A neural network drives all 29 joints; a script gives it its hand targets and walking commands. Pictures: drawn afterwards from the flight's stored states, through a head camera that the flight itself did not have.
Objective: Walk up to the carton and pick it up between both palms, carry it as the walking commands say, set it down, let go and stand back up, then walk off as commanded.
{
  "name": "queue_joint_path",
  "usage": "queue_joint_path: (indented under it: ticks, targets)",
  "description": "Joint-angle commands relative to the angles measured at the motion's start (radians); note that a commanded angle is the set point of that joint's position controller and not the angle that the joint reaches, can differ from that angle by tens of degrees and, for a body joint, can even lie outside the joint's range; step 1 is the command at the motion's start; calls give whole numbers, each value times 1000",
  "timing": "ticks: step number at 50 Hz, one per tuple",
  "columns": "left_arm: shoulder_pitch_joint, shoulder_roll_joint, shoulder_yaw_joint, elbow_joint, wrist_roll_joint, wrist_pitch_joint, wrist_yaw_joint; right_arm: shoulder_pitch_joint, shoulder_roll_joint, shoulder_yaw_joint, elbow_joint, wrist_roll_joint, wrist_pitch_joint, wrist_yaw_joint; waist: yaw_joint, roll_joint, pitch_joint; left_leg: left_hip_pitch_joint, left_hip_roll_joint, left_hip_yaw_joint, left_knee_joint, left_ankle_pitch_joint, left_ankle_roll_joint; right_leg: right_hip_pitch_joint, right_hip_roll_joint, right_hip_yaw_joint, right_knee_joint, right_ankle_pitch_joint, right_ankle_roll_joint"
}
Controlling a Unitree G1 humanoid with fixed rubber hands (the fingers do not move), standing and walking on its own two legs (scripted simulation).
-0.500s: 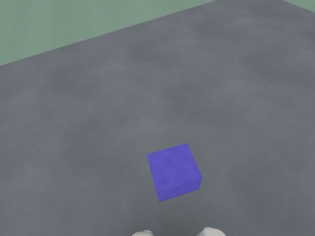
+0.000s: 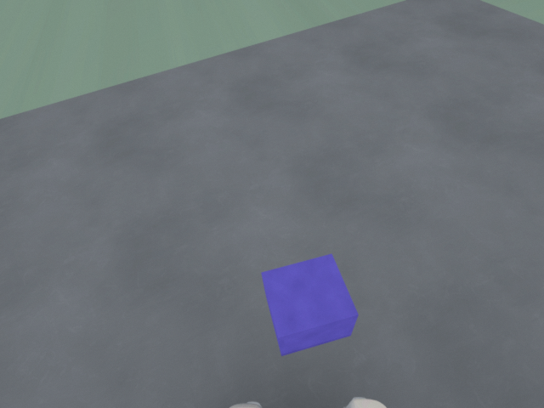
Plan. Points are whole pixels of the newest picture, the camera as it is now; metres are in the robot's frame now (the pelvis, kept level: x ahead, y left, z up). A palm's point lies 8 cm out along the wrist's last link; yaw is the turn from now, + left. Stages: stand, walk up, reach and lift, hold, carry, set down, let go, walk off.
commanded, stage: walk up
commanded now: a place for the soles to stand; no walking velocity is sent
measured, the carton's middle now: (306, 304) +0.52 -0.05 -0.64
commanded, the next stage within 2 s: none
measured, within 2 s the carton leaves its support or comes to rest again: neither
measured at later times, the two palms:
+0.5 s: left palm out of the picture +0.08 +0.36 -0.07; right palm out of the picture +0.08 -0.31 -0.10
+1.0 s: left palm out of the picture +0.09 +0.37 -0.07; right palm out of the picture +0.08 -0.31 -0.10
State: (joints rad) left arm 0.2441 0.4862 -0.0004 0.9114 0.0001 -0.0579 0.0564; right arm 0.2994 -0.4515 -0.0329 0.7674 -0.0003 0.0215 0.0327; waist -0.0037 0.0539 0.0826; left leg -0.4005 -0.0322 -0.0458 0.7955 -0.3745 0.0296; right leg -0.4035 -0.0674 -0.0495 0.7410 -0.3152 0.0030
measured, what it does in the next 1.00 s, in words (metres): stands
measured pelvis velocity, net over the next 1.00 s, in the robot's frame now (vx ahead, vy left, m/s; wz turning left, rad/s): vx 0.02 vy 0.03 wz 0.02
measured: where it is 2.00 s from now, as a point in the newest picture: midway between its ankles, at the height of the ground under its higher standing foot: outside the picture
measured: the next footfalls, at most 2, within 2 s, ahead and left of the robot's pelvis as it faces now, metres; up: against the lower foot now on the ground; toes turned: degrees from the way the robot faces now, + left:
right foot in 1.36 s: +0.15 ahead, -0.29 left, +0.00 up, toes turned +11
left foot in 1.66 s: +0.13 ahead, +0.01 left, +0.00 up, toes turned +8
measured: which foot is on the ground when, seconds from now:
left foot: down 0.00-1.00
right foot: down 0.00-0.98, up 1.00-1.00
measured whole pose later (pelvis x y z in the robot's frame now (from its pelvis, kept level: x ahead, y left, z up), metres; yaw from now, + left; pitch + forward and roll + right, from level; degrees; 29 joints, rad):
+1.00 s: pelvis +0.02 +0.03 +0.00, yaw +1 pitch -2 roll +0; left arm 0.24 0.49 0.00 0.83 0.03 0.00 0.01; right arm 0.32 -0.48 -0.03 0.79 0.00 -0.02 -0.02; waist -0.01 0.05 0.08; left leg -0.37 -0.02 -0.04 0.76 -0.38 0.02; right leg -0.40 -0.07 -0.03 0.81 -0.40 0.01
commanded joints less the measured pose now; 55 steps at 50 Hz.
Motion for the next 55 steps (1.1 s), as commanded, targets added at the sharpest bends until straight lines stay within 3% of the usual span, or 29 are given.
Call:
queue_joint_path:
  ticks: [1, 7, 8, 9, 10, 12, 15, 17, 19, 20, 21, 28, 29, 30, 32, 36, 39, 40, 41, 42, 43, 45, 46, 47, 48, 49, 50, 52, 55]
  targets:
    - [94, 348, 139, -41, 29, -42, 20, -44, -208, -94, -77, -45, 7, -4, 34, -106, -50, -251, 78, -78, 266, -199, 12, 190, -389, 515, -351, -77, -291]
    - [-35, 256, 105, -74, 26, -8, -5, 127, -169, -110, 2, -53, -9, 12, -68, -119, -85, 158, 12, 57, -183, -19, 23, -18, -158, 150, -135, -17, -133]
    - [-11, 190, 88, -76, 16, 2, -6, 143, -201, -114, -5, -70, -16, 3, -77, 66, -87, 167, 86, -134, -378, -146, 53, -48, -74, 61, 77, -28, -90]
    - [-2, 115, 67, -88, -6, 7, -2, 29, -259, -115, -56, -85, -23, -3, -34, 263, -19, 143, 255, -500, -531, -120, 105, -198, 30, -3, 192, -213, -34]
    - [-37, 188, 84, -72, -3, 11, 10, -24, -293, -116, -70, -73, -25, -6, -41, 154, 9, 131, 254, -498, -508, -127, 114, -240, 46, 83, 221, -276, -31]
    - [-13, 203, 85, -53, -1, 9, 5, -19, -244, -104, -62, -62, -27, -15, -22, 89, -3, 205, 217, -389, -413, 99, 116, -229, 16, 70, 187, -246, -29]
    - [40, 166, 78, -46, -13, -12, 7, 2, -229, -100, -54, -57, -21, -19, -23, 154, -92, 297, 198, -270, -283, 543, 151, -145, 30, -17, 35, -196, -23]
    - [108, 146, 79, -27, -10, -25, 12, -49, -221, -93, -66, -42, -12, -14, 24, 109, -144, 186, 164, -182, -197, 514, 150, 60, 59, -70, -146, 7, -37]
    - [184, 230, 109, -16, 26, -37, 23, -76, -170, -79, -94, -26, -7, -9, 74, -13, -186, -93, 112, -113, -6, 360, 78, 339, -68, 142, -197, 128, -111]
    - [206, 310, 130, -25, 36, -41, 28, -66, -120, -68, -112, -29, -8, -6, 70, -183, -158, -259, 13, -28, 166, 148, 12, 390, -275, 455, -298, 169, -202]
    - [167, 341, 135, -27, 27, -41, 25, -80, -160, -82, -105, -46, 3, -13, 58, -156, -124, -250, 64, -58, 217, -211, 4, 293, -393, 530, -312, 188, -287]
    - [-47, 254, 106, -81, 30, -4, -1, 125, -165, -114, -1, -58, 0, 15, -78, -122, -68, 182, 12, 62, -170, -17, 20, -63, -150, 160, -161, -90, -131]
    - [-23, 186, 88, -80, 19, 6, -3, 136, -193, -117, -5, -73, -8, 7, -81, 63, -62, 175, 83, -119, -384, -162, 45, -76, -62, 69, 48, -103, -89]
    - [-8, 112, 67, -89, -3, 10, 2, 35, -257, -118, -54, -88, -16, 0, -44, 259, -6, 140, 257, -490, -549, -190, 97, -208, 46, 3, 192, -231, -33]
    - [-19, 207, 90, -58, 2, 16, 10, -39, -272, -112, -70, -68, -19, -6, -32, 106, 29, 89, 246, -440, -503, -170, 115, -205, 35, 101, 231, -260, -32]
    - [48, 167, 82, -43, -6, -9, 6, -7, -229, -102, -63, -66, -18, -13, -26, 153, -76, 257, 198, -259, -319, 395, 160, -141, 31, -17, 62, -201, -21]
    - [139, 152, 85, -20, 1, -28, 15, -80, -208, -91, -82, -45, 1, -5, 40, 84, -137, 94, 156, -159, -186, 338, 146, 146, 67, -66, -184, 44, -45]
    - [171, 202, 102, -14, 22, -36, 22, -82, -176, -83, -93, -35, 3, -3, 65, 14, -157, -54, 137, -131, -76, 303, 99, 298, -11, 69, -195, 92, -83]
    - [207, 294, 128, -16, 43, -42, 30, -77, -126, -70, -114, -31, 0, -2, 69, -168, -156, -227, 36, -47, 138, 185, 30, 380, -220, 397, -301, 109, -166]
    - [157, 348, 137, -31, 35, -42, 30, -76, -129, -74, -112, -44, 8, -9, 45, -192, -106, -267, 45, -42, 184, -216, 3, 285, -387, 564, -341, 149, -261]
    - [113, 347, 133, -37, 32, -42, 27, -82, -190, -93, -93, -48, 16, -7, 42, -112, -75, -215, 83, -82, 254, -226, 8, 197, -400, 538, -341, 72, -303]
    - [49, 307, 122, -56, 28, -37, 27, -53, -179, -96, -77, -46, 18, 9, 12, -101, 0, -165, 90, -63, 175, -180, 16, 100, -317, 410, -338, -47, -258]
    - [-174, 233, 126, -201, 97, 42, -33, 208, -247, -113, 46, 15, -52, -51, -40, -493, -19, 0, 40, 57, -45, -94, 27, 22, -122, 156, -283, -293, -187]
    - [-231, 204, 122, -224, 124, 79, -87, 403, -268, -140, 121, 12, -77, -79, -117, -404, -32, 263, 30, 83, -242, 59, 8, -123, -40, 69, -98, -341, -145]
    - [-203, 133, 109, -230, 126, 98, -101, 510, -311, -163, 163, 3, -91, -108, -163, -154, -64, 429, 74, -92, -352, 51, -30, -243, 28, 12, 197, -311, -94]
    - [-227, 68, 100, -281, 104, 108, -104, 489, -415, -176, 116, -28, -103, -140, -159, 39, -33, 428, 332, -647, -483, -239, 21, -476, 73, 106, 437, -285, -36]
    - [-188, 128, 117, -298, 90, 126, -101, 310, -443, -163, 46, -23, -113, -154, -62, -73, 29, 254, 471, -868, -587, -329, 96, -484, 22, 247, 483, -203, -28]
    - [-145, 224, 142, -274, 86, 135, -114, 168, -406, -145, 15, -26, -128, -168, 11, -171, 71, 215, 420, -748, -470, -173, 168, -458, -23, 257, 563, -115, -6]
    - [-115, 187, 144, -274, 74, 128, -123, 220, -364, -121, 26, -27, -148, -168, -11, -46, -25, 250, 321, -488, -300, 287, 169, -392, -50, 222, 513, -107, -6]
